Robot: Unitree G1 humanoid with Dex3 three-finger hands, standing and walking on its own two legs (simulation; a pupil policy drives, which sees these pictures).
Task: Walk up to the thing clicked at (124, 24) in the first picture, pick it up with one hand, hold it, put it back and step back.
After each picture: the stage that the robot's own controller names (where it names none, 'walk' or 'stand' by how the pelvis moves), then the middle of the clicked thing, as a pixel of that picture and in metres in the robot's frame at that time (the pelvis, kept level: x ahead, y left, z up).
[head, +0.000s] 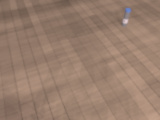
stand; (126, 17) +1.84 -0.62 -0.65
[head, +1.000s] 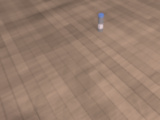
walk; (100, 23) +1.78 -0.16 -0.62
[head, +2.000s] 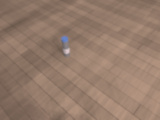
walk; (65, 47) +1.25 +0.21 -0.65
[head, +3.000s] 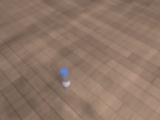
walk; (65, 79) +0.82 +0.18 -0.65
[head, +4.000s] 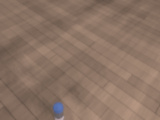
walk; (58, 114) +0.49 +0.13 -0.64
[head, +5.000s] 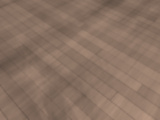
stand; out of the picture +0.37 +0.14 -0.65
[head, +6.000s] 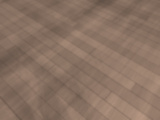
stand; out of the picture +0.35 +0.16 -0.66
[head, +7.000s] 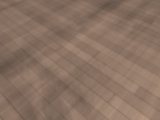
stand; out of the picture +0.36 +0.16 -0.66
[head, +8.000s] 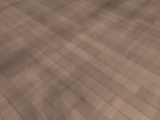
stand; out of the picture +0.35 +0.15 -0.66
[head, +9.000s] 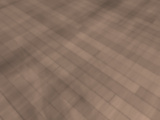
go down; out of the picture +0.35 +0.15 -0.66
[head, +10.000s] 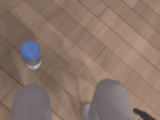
go down; (32, 58) +0.45 +0.16 -0.29
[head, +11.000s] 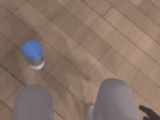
approach; (35, 58) +0.45 +0.16 -0.27
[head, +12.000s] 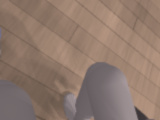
close in; out of the picture +0.44 +0.20 -0.17
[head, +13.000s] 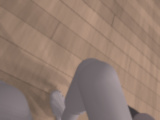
close; out of the picture +0.45 +0.22 -0.17
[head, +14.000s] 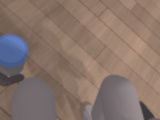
lift; (11, 64) +0.36 +0.23 -0.06
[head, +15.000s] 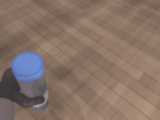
hold; (34, 87) +0.30 +0.15 +0.07
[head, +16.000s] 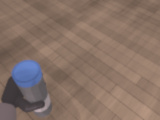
hold; (36, 93) +0.30 +0.16 +0.04
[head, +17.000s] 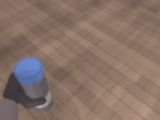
hold; (37, 89) +0.31 +0.15 +0.04
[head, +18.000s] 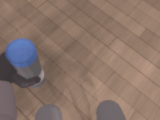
crouch; (30, 68) +0.38 +0.16 -0.03
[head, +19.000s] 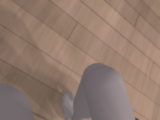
lower; out of the picture +0.45 +0.24 -0.15
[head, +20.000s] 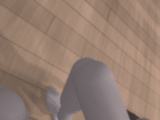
lower; out of the picture +0.46 +0.25 -0.18
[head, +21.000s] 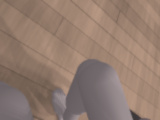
lower; out of the picture +0.44 +0.24 -0.17
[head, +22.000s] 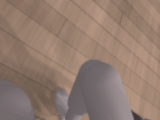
lower; out of the picture +0.43 +0.24 -0.17
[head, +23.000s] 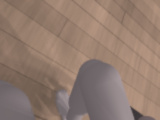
rest; out of the picture +0.43 +0.23 -0.17
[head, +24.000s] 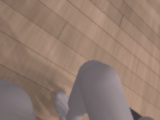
open; out of the picture +0.43 +0.22 -0.17
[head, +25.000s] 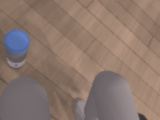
stand; (16, 53) +0.43 +0.19 -0.20
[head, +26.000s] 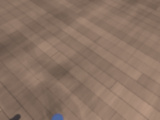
stand; out of the picture +0.36 +0.13 -0.57
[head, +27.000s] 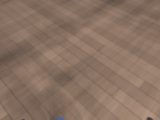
stand; out of the picture +0.38 +0.14 -0.60
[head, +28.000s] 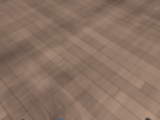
stand; out of the picture +0.37 +0.13 -0.60
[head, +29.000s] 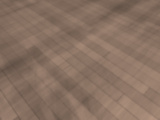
stand; out of the picture +0.40 +0.13 -0.65
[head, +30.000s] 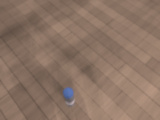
walk; (69, 97) +0.47 +0.12 -0.63
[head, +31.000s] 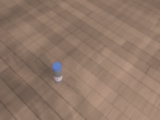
walk; (57, 73) +0.71 +0.16 -0.64
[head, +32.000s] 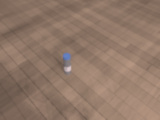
stand; (67, 64) +0.99 +0.16 -0.64
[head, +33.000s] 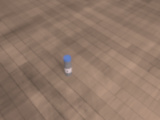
stand; (67, 66) +0.96 +0.14 -0.66
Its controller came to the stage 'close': yes
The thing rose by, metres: 0.69
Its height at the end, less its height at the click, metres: +0.00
